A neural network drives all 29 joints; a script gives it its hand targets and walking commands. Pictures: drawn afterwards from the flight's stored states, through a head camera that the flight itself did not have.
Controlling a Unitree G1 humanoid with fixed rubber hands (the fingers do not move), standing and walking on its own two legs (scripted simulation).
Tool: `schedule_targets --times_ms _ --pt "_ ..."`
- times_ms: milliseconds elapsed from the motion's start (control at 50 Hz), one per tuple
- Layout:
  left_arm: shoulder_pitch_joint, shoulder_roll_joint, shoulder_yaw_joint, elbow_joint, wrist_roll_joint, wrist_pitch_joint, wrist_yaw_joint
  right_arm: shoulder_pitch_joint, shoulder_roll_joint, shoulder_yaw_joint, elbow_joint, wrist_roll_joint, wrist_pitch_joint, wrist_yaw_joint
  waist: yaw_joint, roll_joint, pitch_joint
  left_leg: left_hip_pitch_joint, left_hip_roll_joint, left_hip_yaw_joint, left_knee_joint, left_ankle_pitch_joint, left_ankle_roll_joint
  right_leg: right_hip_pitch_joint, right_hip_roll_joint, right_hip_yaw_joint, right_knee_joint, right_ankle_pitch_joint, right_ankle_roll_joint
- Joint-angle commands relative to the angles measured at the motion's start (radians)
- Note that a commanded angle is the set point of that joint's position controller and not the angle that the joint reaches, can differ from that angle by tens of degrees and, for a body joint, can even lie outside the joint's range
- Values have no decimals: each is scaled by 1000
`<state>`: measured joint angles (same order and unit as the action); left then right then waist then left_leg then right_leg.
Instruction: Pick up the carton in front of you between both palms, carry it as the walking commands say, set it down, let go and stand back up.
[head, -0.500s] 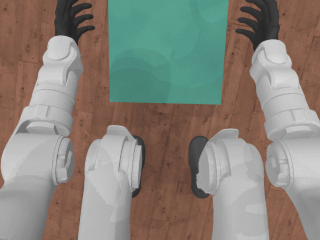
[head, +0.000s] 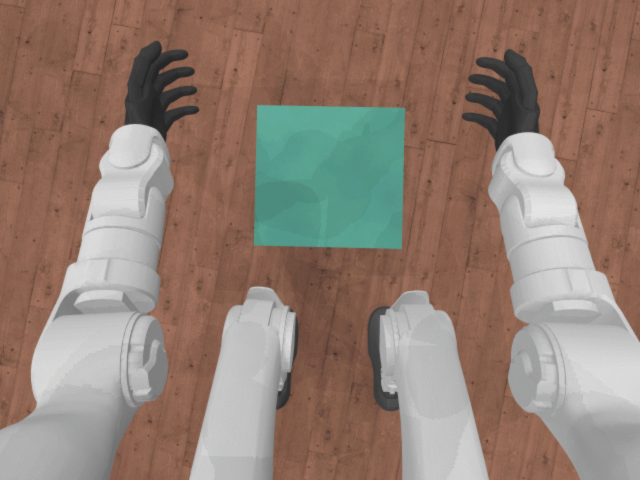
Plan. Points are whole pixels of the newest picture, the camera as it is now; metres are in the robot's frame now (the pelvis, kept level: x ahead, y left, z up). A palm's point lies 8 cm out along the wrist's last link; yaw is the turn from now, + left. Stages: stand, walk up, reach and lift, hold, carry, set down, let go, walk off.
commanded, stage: set down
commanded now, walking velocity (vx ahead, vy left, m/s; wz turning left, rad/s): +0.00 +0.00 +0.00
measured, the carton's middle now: (328, 189) +0.46 +0.02 -0.37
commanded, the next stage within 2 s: let go in 0.44 s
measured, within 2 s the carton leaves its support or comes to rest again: neither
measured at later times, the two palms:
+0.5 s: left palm (38, 59) +0.49 +0.23 +0.04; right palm (622, 73) +0.49 -0.19 +0.03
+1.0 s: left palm out of the picture +0.37 +0.24 +0.16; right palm out of the picture +0.37 -0.21 +0.16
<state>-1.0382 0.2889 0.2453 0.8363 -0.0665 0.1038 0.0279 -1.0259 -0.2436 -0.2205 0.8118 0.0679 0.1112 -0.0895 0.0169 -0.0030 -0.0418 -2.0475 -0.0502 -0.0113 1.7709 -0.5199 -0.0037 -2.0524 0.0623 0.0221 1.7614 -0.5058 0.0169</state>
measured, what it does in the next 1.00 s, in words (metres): rises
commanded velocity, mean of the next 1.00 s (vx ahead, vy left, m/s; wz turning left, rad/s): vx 0.00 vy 0.00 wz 0.00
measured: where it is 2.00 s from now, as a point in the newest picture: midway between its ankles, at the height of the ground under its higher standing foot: (332, 375)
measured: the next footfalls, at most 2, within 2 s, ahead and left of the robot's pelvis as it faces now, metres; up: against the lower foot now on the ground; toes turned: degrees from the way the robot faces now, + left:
none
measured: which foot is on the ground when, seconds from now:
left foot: down 0.00-1.00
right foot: down 0.00-1.00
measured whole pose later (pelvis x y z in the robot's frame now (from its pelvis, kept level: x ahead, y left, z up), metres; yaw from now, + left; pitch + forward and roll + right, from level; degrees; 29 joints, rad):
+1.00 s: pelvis +0.10 +0.01 +0.25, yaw +0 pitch +25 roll +0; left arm -0.15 0.19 0.14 0.58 0.03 -0.01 -0.05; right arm -0.13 -0.18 -0.12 0.57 -0.02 -0.01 0.03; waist 0.01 0.01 -0.09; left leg -0.83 -0.04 -0.04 0.71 -0.31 0.01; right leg -0.82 0.04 0.05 0.69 -0.30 0.00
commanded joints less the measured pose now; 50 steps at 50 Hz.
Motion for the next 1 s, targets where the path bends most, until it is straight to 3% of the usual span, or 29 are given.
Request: schedule_targets --times_ms 0,40,60,80,120,160,180,200,220,260,340,400,460,480,520,540,580,600,620,640,660,700,740,760,820,920,940,960,980 --pt "-179 132 27 -139 3 -9 -8 -181 -84 1 -138 -6 -7 9 6 -34 -1039 596 -17 69 -218 278 -29 612 20 -84 -205 240 23" --pt "-177 138 23 -149 12 -2 -14 -163 -94 -21 -157 -6 -1 8 12 26 -1082 656 -22 80 -255 269 -34 660 23 -84 -242 240 20" --pt "-191 130 8 -144 -2 5 -15 -168 -109 -30 -159 -16 6 8 -25 19 -1048 651 -21 69 -276 273 -35 654 24 -90 -258 251 20" --pt "-173 121 28 -190 9 2 -16 -148 -96 -18 -174 -9 6 9 20 15 -1083 712 -28 72 -304 293 -35 670 26 -86 -286 233 18" --pt "-162 102 17 -191 -4 3 -28 -142 -89 -26 -211 -27 2 13 -17 -9 -1065 703 -26 66 -333 331 -34 743 23 -79 -332 294 19" --pt "-138 128 35 -162 20 7 -30 -142 -82 -24 -184 -20 8 20 14 2 -1051 740 -25 70 -371 326 -33 735 20 -78 -359 276 26" --pt "-120 99 24 -171 9 4 -28 -127 -71 -29 -189 -23 4 26 -8 -8 -1047 750 -25 55 -401 344 -30 776 23 -81 -372 310 23" --pt "-143 115 38 -189 23 -5 -31 -120 -61 -30 -179 -24 3 31 9 17 -1037 756 -25 62 -413 348 -34 769 17 -72 -391 304 20" --pt "-110 99 38 -133 27 0 -33 -96 -86 -52 -154 -41 3 30 -20 4 -1036 776 -26 62 -426 356 -34 776 22 -74 -419 323 23" --pt "-77 88 45 -163 34 -12 -44 -93 -36 -14 -207 -34 -6 39 26 -17 -992 797 -26 56 -477 377 -29 798 16 -70 -461 329 29" --pt "-62 77 56 -130 60 -8 -45 -49 -78 -63 -144 -61 -12 44 -10 10 -961 872 -23 43 -561 363 -34 859 9 -59 -548 325 22" --pt "-65 93 66 -144 67 -23 -53 -39 -55 -48 -160 -53 -21 48 18 6 -968 925 -23 40 -605 423 -28 926 2 -43 -610 376 22" --pt "-38 88 62 -119 79 -26 -61 -1 -39 -55 -147 -77 -22 51 -17 -35 -929 956 -15 27 -678 422 -23 977 2 -47 -672 400 26" --pt "-13 61 42 -127 91 -22 -61 36 -48 -67 -129 -89 -25 55 -1 23 -931 985 -17 33 -704 435 -34 999 -3 -41 -690 404 18" --pt "51 79 52 -137 116 -26 -62 91 -20 -41 -122 -104 -24 65 6 -5 -936 1046 -10 21 -745 447 -26 1050 -1 -47 -719 418 18" --pt "117 61 42 -113 125 -19 -63 129 -41 -64 -172 -131 -24 66 -15 3 -959 1110 -11 23 -751 476 -29 1065 -2 -53 -743 426 24" --pt "188 52 40 -196 158 -24 -63 226 -57 -59 -187 -145 -26 74 -9 54 -1004 1223 -4 19 -780 532 -32 1107 -2 -42 -779 457 11" --pt "226 56 40 -215 161 -24 -62 254 -40 -37 -192 -152 -23 76 18 16 -942 1208 -9 17 -802 549 -24 1131 -1 -40 -795 469 16" --pt "252 20 1 -221 146 -22 -67 301 -13 -25 -214 -157 -25 80 -37 0 -889 1201 -5 19 -831 528 -26 1194 1 -37 -834 486 10" --pt "307 39 24 -241 166 -23 -66 300 -37 -29 -264 -148 -26 85 17 23 -899 1254 -8 11 -853 536 -21 1202 -4 -38 -838 479 15" --pt "324 10 -27 -279 136 -27 -67 340 -29 -6 -268 -147 -34 92 -12 19 -858 1263 -2 4 -883 523 -25 1244 -8 -36 -864 473 3" --pt "406 47 -4 -313 153 -42 -61 416 -26 -2 -303 -139 -44 98 15 1 -837 1312 0 -8 -907 580 -15 1298 -10 -24 -891 503 7" --pt "473 9 -29 -335 136 -57 -66 514 -38 12 -289 -125 -63 102 -11 42 -762 1348 4 -4 -942 570 -24 1328 -16 -5 -943 517 -3" --pt "534 -9 -43 -305 123 -64 -71 531 11 40 -299 -117 -70 104 -3 -2 -741 1386 7 -12 -959 589 -16 1350 -11 -9 -951 519 5" --pt "648 -7 -60 -308 107 -89 -79 679 -28 24 -269 -128 -94 108 -27 8 -645 1434 13 -15 -996 638 -24 1405 -12 -3 -993 579 6" --pt "825 13 -66 -363 103 -133 -75 851 8 101 -307 -72 -132 119 16 45 -628 1586 18 -36 -1057 821 -24 1520 -21 19 -1065 721 6" --pt "897 -18 -107 -326 91 -130 -76 901 -25 75 -320 -90 -141 117 -36 9 -584 1602 25 -44 -1069 815 -21 1522 -12 14 -1079 733 8" --pt "929 -25 -95 -345 90 -138 -79 918 -4 104 -351 -79 -145 114 3 10 -548 1612 17 -35 -1098 792 -24 1574 -16 15 -1108 720 9" --pt "980 -9 -97 -327 92 -137 -75 989 -27 82 -313 -88 -144 113 -15 7 -516 1635 20 -40 -1128 765 -27 1590 -14 17 -1130 693 10"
